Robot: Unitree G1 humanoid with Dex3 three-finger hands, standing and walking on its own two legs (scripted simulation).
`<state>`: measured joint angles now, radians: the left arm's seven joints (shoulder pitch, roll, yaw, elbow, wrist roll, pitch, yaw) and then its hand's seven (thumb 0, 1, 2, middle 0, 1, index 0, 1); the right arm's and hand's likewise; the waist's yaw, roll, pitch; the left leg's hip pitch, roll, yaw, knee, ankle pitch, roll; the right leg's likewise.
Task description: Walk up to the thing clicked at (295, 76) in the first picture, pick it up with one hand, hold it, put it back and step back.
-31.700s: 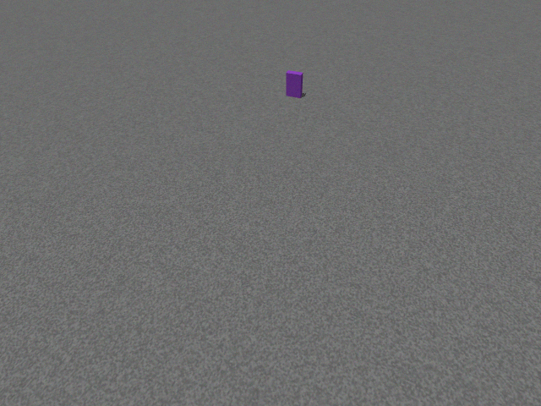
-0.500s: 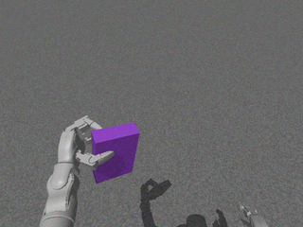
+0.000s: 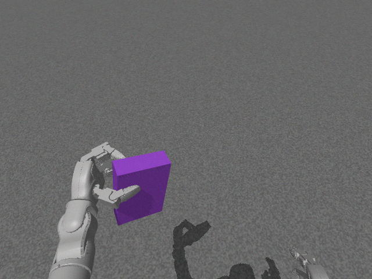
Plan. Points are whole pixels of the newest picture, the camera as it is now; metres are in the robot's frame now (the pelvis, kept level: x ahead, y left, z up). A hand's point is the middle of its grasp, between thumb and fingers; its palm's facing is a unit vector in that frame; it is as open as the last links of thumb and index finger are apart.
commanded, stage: hold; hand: left
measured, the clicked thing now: (140, 189) +0.32 +0.13 +0.01
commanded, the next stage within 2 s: crouch in 0.60 s
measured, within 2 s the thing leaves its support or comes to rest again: neither
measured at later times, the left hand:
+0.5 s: hand (115, 175) +0.33 +0.17 +0.06, palm faces +0.00 -1.00 +0.00, open 8.7 cm
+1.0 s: hand (117, 182) +0.33 +0.18 +0.02, palm faces +0.05 -1.00 +0.02, open 8.7 cm
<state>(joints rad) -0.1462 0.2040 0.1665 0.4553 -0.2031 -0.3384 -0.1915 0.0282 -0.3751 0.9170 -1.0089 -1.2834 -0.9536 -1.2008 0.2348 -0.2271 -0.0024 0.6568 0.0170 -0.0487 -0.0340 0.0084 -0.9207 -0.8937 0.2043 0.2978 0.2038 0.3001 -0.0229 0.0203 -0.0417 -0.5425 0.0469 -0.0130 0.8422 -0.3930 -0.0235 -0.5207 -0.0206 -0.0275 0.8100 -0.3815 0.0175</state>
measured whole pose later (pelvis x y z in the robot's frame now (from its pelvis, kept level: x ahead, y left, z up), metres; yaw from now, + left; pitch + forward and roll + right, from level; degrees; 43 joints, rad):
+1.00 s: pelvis +0.00 +0.00 -0.01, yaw +0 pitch +9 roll -1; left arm -0.17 0.19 0.19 0.55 -0.18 -0.41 -0.16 0.03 -0.38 0.92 -1.01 -1.29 -0.96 -1.20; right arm 0.23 -0.22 -0.01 0.66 0.00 -0.06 -0.01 0.01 -0.90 -0.89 0.20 0.30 0.20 0.30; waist -0.03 0.01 -0.05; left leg -0.66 0.04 -0.02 0.93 -0.43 -0.02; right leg -0.63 -0.02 -0.03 0.89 -0.41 0.02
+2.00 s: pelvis -0.08 +0.00 -0.37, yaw -4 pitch +30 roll -5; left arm -0.67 0.41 0.46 1.11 -0.08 -0.78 -0.19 0.04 -0.46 1.00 -1.02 -1.35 -0.98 -1.27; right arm 0.11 -0.27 0.05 0.73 -0.11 -0.03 0.09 0.00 -0.92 -0.90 0.20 0.30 0.20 0.30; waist -0.13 -0.02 -0.10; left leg -2.14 0.02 -0.12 2.28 -0.66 -0.04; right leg -2.10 -0.01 -0.03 2.23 -0.65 0.03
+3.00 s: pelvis -0.08 +0.02 -0.44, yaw -10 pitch +21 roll -11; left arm -0.68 0.62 0.53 1.24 -0.09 -0.89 -0.14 0.03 -0.47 1.00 -1.05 -1.32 -1.01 -1.25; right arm -0.02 -0.34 0.27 0.65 -0.23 0.03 0.14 0.00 -0.94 -0.90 0.21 0.30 0.21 0.30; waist -0.22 -0.13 0.13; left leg -2.26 0.01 -0.26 2.58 -0.69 -0.04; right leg -2.17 0.03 -0.13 2.42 -0.63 0.06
